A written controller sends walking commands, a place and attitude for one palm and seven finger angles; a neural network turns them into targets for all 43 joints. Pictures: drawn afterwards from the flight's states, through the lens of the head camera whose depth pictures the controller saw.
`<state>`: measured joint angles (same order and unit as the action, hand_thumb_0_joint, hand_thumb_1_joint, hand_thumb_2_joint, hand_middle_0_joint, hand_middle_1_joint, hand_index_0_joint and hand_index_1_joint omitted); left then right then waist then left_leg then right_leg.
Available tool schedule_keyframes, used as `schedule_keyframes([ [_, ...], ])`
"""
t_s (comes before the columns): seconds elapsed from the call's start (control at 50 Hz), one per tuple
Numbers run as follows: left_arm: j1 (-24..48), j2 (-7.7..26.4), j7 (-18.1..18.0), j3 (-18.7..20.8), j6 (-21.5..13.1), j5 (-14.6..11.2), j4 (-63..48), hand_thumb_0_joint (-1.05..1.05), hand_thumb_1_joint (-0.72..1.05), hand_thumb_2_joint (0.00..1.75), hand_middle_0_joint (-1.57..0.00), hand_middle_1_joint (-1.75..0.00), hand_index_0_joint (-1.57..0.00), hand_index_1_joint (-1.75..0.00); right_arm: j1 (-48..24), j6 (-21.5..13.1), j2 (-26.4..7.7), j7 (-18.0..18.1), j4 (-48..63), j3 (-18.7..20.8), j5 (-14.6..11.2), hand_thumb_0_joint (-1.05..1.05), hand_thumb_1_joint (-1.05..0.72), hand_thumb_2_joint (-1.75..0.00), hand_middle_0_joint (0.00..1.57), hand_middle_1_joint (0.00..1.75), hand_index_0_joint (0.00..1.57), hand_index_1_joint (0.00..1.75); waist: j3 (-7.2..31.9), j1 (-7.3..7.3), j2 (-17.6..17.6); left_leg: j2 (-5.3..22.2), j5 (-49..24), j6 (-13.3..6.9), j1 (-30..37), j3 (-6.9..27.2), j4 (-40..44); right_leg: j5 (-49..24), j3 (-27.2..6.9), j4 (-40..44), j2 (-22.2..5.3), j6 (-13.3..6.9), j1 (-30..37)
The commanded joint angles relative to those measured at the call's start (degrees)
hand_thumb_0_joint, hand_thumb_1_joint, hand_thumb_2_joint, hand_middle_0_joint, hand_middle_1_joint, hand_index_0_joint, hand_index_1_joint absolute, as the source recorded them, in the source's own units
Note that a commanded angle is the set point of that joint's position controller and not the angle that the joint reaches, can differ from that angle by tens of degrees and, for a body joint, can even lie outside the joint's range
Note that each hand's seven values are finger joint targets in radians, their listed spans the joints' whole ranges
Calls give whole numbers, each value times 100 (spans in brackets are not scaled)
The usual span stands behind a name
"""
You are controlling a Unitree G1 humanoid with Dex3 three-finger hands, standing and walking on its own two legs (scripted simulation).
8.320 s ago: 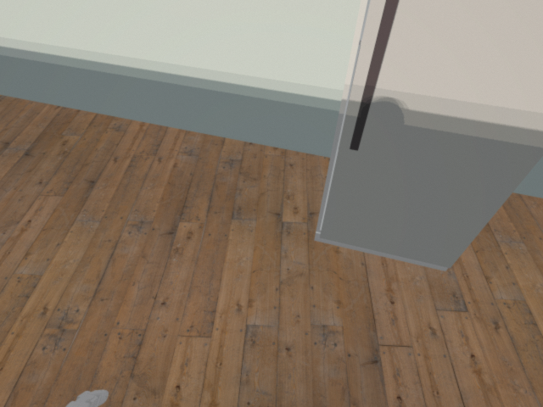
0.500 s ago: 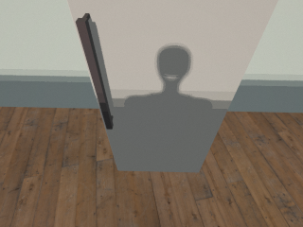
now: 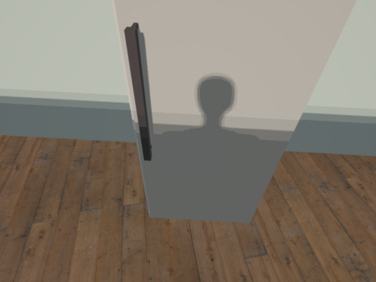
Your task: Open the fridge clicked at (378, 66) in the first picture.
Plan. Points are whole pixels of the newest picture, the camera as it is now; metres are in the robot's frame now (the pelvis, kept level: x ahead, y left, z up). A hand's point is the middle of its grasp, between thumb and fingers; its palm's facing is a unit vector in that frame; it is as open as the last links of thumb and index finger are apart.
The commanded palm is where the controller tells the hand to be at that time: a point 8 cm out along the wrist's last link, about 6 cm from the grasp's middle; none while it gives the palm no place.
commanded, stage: come to a stop and stand still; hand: left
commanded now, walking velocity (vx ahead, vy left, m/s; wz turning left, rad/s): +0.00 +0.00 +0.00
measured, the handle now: (142, 103) +0.57 +0.17 +0.09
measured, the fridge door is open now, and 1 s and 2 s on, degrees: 0 0 0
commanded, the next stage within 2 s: look again from close up in 0.12 s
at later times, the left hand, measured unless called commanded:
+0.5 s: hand out of the picture -0.02 +0.16 -0.18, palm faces +0.06 -0.99 -0.15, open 7.4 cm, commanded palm none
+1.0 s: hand out of the picture -0.01 +0.15 -0.17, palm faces +0.07 -0.99 -0.15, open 7.4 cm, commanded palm none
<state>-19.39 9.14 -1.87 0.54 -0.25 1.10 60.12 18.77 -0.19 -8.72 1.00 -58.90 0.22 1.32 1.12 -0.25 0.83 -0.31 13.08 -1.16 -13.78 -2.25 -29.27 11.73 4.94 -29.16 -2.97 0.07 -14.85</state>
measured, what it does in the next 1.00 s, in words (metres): stands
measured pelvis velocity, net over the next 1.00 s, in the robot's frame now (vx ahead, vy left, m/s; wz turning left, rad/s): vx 0.00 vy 0.00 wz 0.00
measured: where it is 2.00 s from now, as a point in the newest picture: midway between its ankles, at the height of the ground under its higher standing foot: outside the picture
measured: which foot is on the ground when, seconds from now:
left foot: down 0.00-1.00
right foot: down 0.00-1.00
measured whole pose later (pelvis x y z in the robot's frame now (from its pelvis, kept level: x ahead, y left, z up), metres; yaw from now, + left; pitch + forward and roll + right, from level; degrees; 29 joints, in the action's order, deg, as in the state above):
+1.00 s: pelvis +0.00 +0.00 +0.00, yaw +0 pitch -2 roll +0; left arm -20.4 6.8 -2.0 0.8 -0.6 0.9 61.6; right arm 19.0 -0.4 -6.3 1.2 -62.8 0.1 0.9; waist -0.7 -0.4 0.8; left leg -0.1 12.0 -1.0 -13.2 -2.2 -27.1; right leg 10.4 4.9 -26.8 -2.6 0.0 -14.2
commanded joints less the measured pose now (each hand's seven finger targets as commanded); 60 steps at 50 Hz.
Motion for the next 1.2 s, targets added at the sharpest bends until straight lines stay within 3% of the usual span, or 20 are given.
schedule_keyframes([
  [0.0,-350,489,-17,83,-65,15,-267,0,90,90,-20,-30,-20,-30,193,-117,-618,28,273,113,-15,0,-90,-90,20,30,20,30,-677,-7,-161,544,1236,-69,-964,789,1133,808,-595,700,-322,-173,130],
  [0.16,-386,470,-16,73,-77,5,-217,0,90,90,-20,-30,-20,-30,302,-113,-566,21,116,82,-36,0,-90,-90,20,30,20,30,-598,20,-16,531,990,-51,-795,731,1079,789,-626,792,-368,-171,104],
  [0.32,-478,366,-26,64,-81,-2,-98,0,90,90,-20,-30,-20,-30,307,-111,-468,31,-47,74,-48,0,-90,-90,20,30,20,30,-660,1,-181,534,993,-33,-835,713,1130,620,-615,782,-353,-164,162],
  [0.56,-535,280,-41,77,-101,-3,-35,0,90,90,-20,-30,-20,-30,381,-98,-318,41,-161,71,-57,0,-90,-90,20,30,20,30,-632,18,12,470,610,-11,-634,569,928,676,-645,905,-401,-187,69],
  [0.62,-530,244,-41,83,-98,-6,-32,0,90,90,-20,-30,-20,-30,367,-107,-290,45,-190,66,-50,0,-90,-90,20,30,20,30,-661,7,-159,492,630,-11,-677,597,987,577,-629,858,-381,-192,95],
  [0.76,-537,235,-44,92,-94,2,-38,0,90,90,-20,-30,-20,-30,394,-96,-284,46,-188,83,-53,0,-90,-90,20,30,20,30,-658,-1,-53,503,637,-15,-696,609,1017,550,-614,877,-374,-183,163],
  [0.88,-557,188,-43,99,-98,1,-29,0,90,90,-20,-30,-20,-30,374,-123,-301,52,-189,76,-53,0,-90,-90,20,30,20,30,-607,-19,-163,561,563,-26,-672,665,1104,218,-543,771,-342,-173,274],
  [1.02,-564,192,-40,103,-87,3,-24,0,90,90,-20,-30,-20,-30,377,-93,-295,50,-210,77,-48,0,-90,-90,20,30,20,30,-724,-8,-85,522,783,-14,-713,635,1123,509,-603,853,-333,-175,168],
  [1.14,-572,194,-39,117,-101,-2,-28,0,90,90,-20,-30,-20,-30,438,-94,-240,48,-231,66,-44,0,-90,-90,20,30,20,30,-670,9,44,477,536,-10,-576,525,990,581,-643,928,-373,-196,113],
  [1.18,-562,188,-42,107,-103,-4,-31,0,90,90,-20,-30,-20,-30,444,-105,-240,51,-237,57,-50,0,-90,-90,20,30,20,30,-634,7,-87,499,457,-11,-566,547,1012,451,-636,894,-361,-198,161],
])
